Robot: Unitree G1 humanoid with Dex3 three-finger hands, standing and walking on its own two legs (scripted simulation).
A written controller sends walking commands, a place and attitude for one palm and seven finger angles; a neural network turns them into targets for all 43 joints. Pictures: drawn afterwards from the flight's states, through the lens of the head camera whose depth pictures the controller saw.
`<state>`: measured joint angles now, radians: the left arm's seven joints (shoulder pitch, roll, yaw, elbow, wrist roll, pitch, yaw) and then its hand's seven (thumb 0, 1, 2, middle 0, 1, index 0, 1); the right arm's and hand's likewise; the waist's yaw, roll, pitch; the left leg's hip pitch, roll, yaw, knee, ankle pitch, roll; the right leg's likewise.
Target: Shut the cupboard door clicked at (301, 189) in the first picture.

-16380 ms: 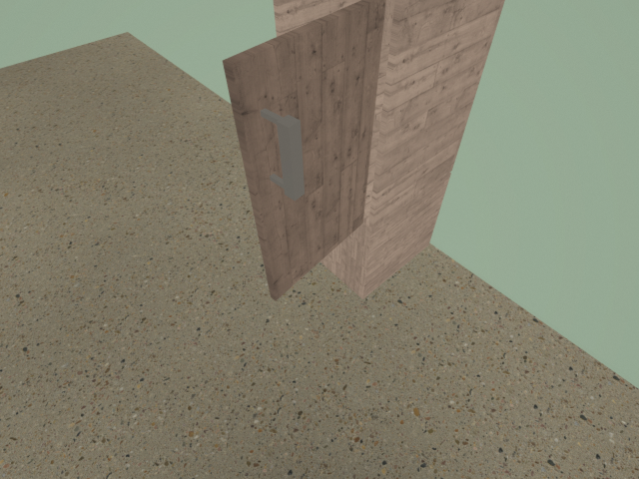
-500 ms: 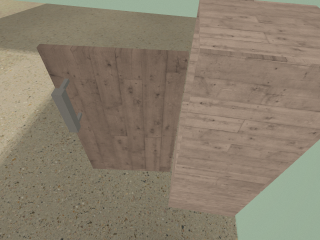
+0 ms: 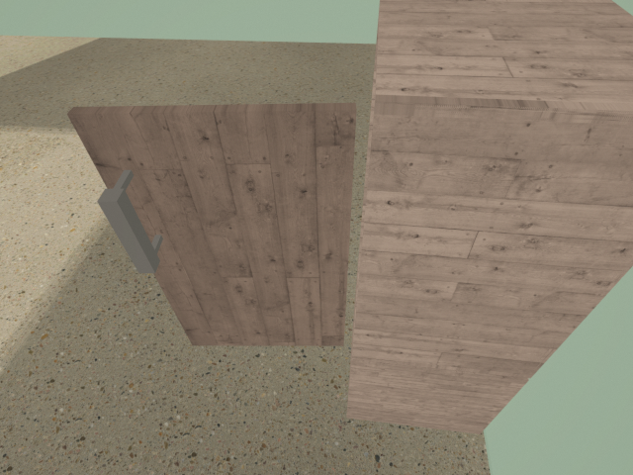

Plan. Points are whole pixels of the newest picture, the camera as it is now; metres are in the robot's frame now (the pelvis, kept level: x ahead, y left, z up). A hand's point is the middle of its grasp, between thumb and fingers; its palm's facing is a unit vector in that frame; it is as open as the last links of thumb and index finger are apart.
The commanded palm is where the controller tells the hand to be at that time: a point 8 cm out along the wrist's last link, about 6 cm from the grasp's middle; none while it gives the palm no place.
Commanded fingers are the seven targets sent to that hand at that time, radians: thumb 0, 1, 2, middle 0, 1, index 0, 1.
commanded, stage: look again from close up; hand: left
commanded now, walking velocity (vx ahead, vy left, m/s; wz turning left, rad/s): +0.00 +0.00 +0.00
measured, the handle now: (137, 223) +0.43 +0.29 +0.09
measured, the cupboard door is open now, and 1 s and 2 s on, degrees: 96 96 96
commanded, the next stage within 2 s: shuffle to correct the standing spot in 0.26 s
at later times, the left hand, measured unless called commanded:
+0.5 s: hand out of the picture +0.00 +0.17 -0.17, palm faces +0.02 -0.98 -0.21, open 7.3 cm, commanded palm none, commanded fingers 0.00 0.90 0.90 -0.20 -0.30 -0.20 -0.30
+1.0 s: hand out of the picture +0.04 +0.22 -0.17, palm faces +0.04 -0.97 -0.24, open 7.4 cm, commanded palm none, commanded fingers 0.00 0.90 0.90 -0.20 -0.30 -0.20 -0.30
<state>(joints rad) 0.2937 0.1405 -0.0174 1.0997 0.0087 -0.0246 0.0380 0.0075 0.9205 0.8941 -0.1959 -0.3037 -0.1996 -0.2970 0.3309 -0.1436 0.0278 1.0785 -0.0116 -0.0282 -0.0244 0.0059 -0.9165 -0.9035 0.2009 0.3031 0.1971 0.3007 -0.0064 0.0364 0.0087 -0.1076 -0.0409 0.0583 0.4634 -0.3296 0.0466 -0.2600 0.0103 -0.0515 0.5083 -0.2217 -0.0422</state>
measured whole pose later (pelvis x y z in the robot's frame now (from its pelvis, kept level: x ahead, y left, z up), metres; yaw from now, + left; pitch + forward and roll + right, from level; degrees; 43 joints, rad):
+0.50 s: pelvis +0.00 +0.00 +0.00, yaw +0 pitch -2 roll +1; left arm 0.27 0.14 -0.01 1.11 0.01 -0.02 0.04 0.01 0.92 0.89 -0.20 -0.30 -0.20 -0.30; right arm 0.31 -0.15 0.02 1.13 -0.01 -0.02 -0.03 0.00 -0.91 -0.90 0.20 0.30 0.20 0.30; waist 0.00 0.01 0.05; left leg -0.10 -0.04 0.06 0.43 -0.31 0.04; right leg -0.26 0.01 -0.04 0.50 -0.21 -0.05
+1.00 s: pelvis -0.02 +0.04 +0.00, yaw +1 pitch -1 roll +1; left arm 0.20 0.17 0.03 1.01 0.02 0.04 0.04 0.00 0.91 0.89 -0.19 -0.30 -0.20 -0.30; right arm 0.31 -0.13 0.01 1.05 -0.03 -0.02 -0.04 0.00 -0.90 -0.90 0.20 0.30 0.20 0.30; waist -0.01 0.00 0.06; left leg -0.13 -0.10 0.09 0.42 -0.27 0.11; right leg -0.34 -0.04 -0.02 0.83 -0.45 -0.01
